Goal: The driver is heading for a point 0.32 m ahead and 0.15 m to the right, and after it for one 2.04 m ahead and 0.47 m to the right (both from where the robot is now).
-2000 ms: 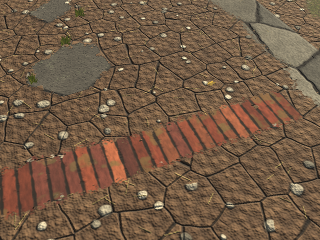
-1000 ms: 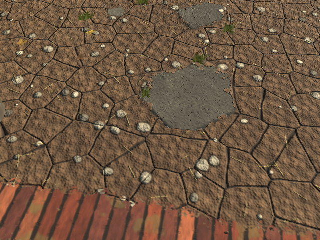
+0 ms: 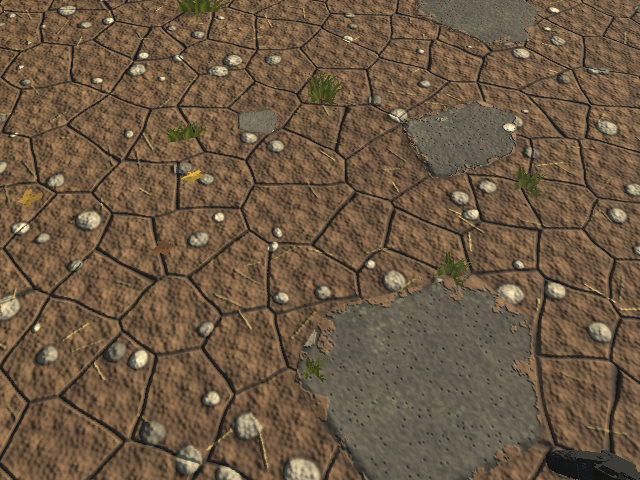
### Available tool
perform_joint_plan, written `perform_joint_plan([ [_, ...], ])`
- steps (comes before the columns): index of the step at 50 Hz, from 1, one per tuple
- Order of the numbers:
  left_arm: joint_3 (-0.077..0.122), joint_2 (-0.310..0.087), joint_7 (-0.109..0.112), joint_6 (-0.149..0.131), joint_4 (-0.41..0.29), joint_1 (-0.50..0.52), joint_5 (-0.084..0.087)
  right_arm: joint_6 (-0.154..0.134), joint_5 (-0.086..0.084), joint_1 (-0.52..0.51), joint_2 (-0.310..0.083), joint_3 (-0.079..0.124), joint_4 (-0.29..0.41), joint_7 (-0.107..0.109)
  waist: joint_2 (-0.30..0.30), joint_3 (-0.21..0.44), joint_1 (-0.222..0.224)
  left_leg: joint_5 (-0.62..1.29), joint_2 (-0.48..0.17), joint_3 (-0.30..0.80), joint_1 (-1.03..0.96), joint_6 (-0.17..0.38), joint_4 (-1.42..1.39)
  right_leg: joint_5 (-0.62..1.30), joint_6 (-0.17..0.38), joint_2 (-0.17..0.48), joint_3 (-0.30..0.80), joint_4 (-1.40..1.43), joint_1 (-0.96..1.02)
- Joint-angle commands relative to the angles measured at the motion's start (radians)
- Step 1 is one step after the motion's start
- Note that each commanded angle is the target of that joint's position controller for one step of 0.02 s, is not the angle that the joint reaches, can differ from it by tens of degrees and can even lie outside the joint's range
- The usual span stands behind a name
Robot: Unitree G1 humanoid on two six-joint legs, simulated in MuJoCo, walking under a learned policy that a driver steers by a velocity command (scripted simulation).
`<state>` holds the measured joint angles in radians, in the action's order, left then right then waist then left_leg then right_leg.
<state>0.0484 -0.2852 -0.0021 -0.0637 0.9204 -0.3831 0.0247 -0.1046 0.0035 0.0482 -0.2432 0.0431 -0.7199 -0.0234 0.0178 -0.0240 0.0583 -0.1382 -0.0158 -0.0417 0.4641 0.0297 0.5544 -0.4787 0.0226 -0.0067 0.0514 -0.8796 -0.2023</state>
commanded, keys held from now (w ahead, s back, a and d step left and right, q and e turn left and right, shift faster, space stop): w+e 0.12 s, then e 0.44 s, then no key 0.40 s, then w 0.04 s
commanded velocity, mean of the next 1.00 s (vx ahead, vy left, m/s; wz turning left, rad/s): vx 0.18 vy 0.00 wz -0.38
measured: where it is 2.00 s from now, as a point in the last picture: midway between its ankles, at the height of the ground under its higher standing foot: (435, 359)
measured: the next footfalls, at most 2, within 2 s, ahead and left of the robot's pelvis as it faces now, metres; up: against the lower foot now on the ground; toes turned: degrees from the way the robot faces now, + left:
right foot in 0.42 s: +0.32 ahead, -0.14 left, +0.00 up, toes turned -24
left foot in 0.86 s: +0.37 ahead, +0.09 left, +0.00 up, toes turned -24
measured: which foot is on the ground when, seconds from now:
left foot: down 0.00-0.44, up 0.46-0.84, down 0.86-1.00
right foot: up 0.00-0.40, down 0.42-1.00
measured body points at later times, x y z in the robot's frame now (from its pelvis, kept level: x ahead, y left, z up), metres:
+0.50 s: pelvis +0.21 -0.03 -0.01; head +0.25 -0.06 +0.44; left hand +0.44 +0.19 -0.10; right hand +0.25 -0.33 -0.13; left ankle +0.12 +0.13 -0.65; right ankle +0.29 -0.13 -0.73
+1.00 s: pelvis +0.28 -0.01 +0.01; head +0.30 +0.01 +0.46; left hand +0.52 +0.16 -0.10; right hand +0.27 -0.29 -0.11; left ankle +0.33 +0.11 -0.73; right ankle +0.29 -0.13 -0.72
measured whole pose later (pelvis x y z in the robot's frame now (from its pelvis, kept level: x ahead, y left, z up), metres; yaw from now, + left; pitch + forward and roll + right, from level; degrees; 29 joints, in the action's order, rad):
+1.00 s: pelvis +0.28 -0.01 +0.01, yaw -24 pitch +0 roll +0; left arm 0.04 -0.24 0.01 0.02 0.69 -0.17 -0.02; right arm -0.02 0.03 0.23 -0.23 0.04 -0.84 0.01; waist 0.04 0.00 0.00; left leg -0.30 -0.02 0.01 0.27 -0.01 0.56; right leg -0.21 0.01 -0.06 0.08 -0.53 -0.35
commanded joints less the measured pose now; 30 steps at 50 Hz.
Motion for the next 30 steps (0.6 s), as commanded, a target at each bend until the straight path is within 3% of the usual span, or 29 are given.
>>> perform_joint_plan([
  [1,0.025,-0.129,0.000,-0.033,-0.112,0.067,0.025,0.007,-0.006,0.284,-0.154,0.050,-0.025,0.015,-0.148,0.182,-0.152,-0.170,-0.351,0.473,-0.610,0.185,-0.260,0.032,0.020,0.079,0.056,-0.403,-0.576],
  [2,0.028,-0.118,0.003,-0.025,-0.117,0.094,0.013,0.003,-0.003,0.214,-0.122,0.040,-0.026,0.011,-0.113,0.103,-0.119,-0.134,-0.311,0.382,-0.475,0.170,-0.310,0.103,0.016,0.109,0.045,-0.353,-0.542],
  [3,0.036,-0.107,0.006,-0.010,-0.111,0.077,0.006,-0.005,0.001,0.168,-0.096,0.033,-0.026,0.009,-0.135,0.065,-0.083,-0.086,-0.278,0.300,-0.383,0.154,-0.351,0.155,0.013,0.137,0.054,-0.310,-0.487],
  [6,0.034,-0.053,0.007,0.027,-0.109,0.046,0.007,-0.023,0.011,0.129,-0.105,0.041,-0.048,0.007,-0.123,0.021,-0.040,0.060,-0.250,0.142,-0.272,0.156,-0.421,0.251,-0.005,0.148,0.053,-0.284,-0.434],
  [9,0.040,-0.049,0.010,0.034,-0.143,0.091,-0.009,-0.021,0.021,0.122,-0.128,0.048,-0.068,0.025,-0.091,-0.010,-0.025,0.408,-0.233,-0.007,-0.267,0.154,-0.390,0.362,-0.033,0.128,0.043,-0.158,-0.461],
  [11,0.032,-0.026,-0.003,0.029,-0.166,0.142,-0.015,-0.007,0.017,0.112,-0.147,0.051,-0.071,0.041,-0.093,-0.009,-0.037,0.473,-0.199,-0.099,-0.260,0.133,-0.371,0.475,-0.034,0.113,-0.014,0.006,-0.406],
  [13,0.023,-0.005,-0.021,0.028,-0.200,0.222,-0.021,0.007,0.009,0.137,-0.166,0.054,-0.080,0.055,-0.082,-0.003,-0.073,0.503,-0.203,-0.134,-0.289,0.130,-0.345,0.551,-0.030,0.095,-0.061,0.127,-0.370],
  [17,0.037,-0.043,-0.050,0.040,-0.259,0.262,-0.023,0.042,-0.021,0.149,-0.204,0.068,-0.091,0.065,-0.098,0.026,-0.076,0.553,-0.267,-0.128,-0.436,0.115,-0.238,0.441,0.007,0.076,-0.083,0.226,-0.368],
  [19,0.054,-0.079,-0.057,0.043,-0.266,0.209,-0.026,0.059,-0.037,0.122,-0.220,0.077,-0.082,0.072,-0.112,0.056,-0.040,0.676,-0.271,-0.130,-0.465,0.091,-0.108,0.342,0.043,0.032,-0.118,0.261,-0.298],
  [20,0.070,-0.107,-0.056,0.039,-0.249,0.124,-0.024,0.067,-0.043,0.107,-0.215,0.077,-0.077,0.074,-0.092,0.095,0.006,0.686,-0.239,-0.149,-0.455,0.063,0.030,0.379,0.069,-0.006,-0.138,0.340,-0.191],
  [21,0.095,-0.167,-0.039,0.034,-0.230,0.035,-0.028,0.069,-0.034,0.146,-0.191,0.069,-0.081,0.069,-0.011,0.150,0.042,0.551,-0.167,-0.171,-0.384,0.007,0.237,0.602,0.106,-0.023,-0.103,0.433,-0.020],
  [22,0.116,-0.276,-0.012,0.039,-0.243,0.020,-0.030,0.062,0.025,0.206,-0.104,0.040,-0.053,0.059,0.227,0.226,-0.015,-0.140,-0.063,-0.169,-0.089,-0.063,0.563,1.134,0.204,0.205,0.198,0.357,0.240],
  [23,0.108,-0.299,-0.015,0.034,-0.291,0.060,-0.048,0.052,0.028,0.273,-0.097,0.025,-0.033,0.042,0.279,0.408,-0.057,-0.614,0.098,0.020,0.152,-0.101,0.844,1.109,0.434,0.406,0.620,0.422,0.436],
  [24,0.092,-0.227,-0.026,0.035,-0.314,0.082,-0.038,0.050,-0.005,0.199,-0.170,0.043,-0.042,0.031,0.096,0.427,0.005,-0.530,0.040,0.147,0.190,-0.080,0.879,0.930,0.394,0.360,0.540,0.477,0.389],
  [25,0.079,-0.187,-0.025,0.034,-0.320,0.139,-0.026,0.055,-0.022,0.131,-0.168,0.042,-0.018,0.033,0.053,0.315,-0.011,-0.437,0.012,0.135,0.226,-0.062,0.832,0.777,0.337,0.313,0.434,0.494,0.281],
  [26,0.071,-0.156,-0.019,0.039,-0.319,0.182,-0.011,0.065,-0.009,0.116,-0.154,0.043,-0.031,0.046,-0.024,0.219,-0.039,-0.372,-0.026,0.128,0.221,-0.065,0.749,0.656,0.279,0.260,0.359,0.518,0.155],
  [27,0.065,-0.137,-0.010,0.046,-0.325,0.215,-0.009,0.079,0.003,0.109,-0.167,0.049,-0.027,0.059,-0.001,0.173,-0.060,-0.328,-0.044,0.132,0.179,-0.067,0.672,0.577,0.254,0.230,0.325,0.541,0.045],
  [28,0.064,-0.140,-0.005,0.053,-0.335,0.231,-0.023,0.091,0.005,0.114,-0.166,0.051,-0.026,0.060,0.036,0.158,-0.079,-0.295,-0.036,0.122,0.115,-0.067,0.635,0.542,0.240,0.197,0.304,0.562,-0.037],
  [30,0.066,-0.144,0.005,0.053,-0.347,0.240,-0.038,0.099,0.004,0.153,-0.140,0.046,-0.039,0.065,0.067,0.173,-0.091,-0.263,-0.022,0.104,0.065,-0.080,0.556,0.591,0.238,0.178,0.259,0.565,-0.078],
])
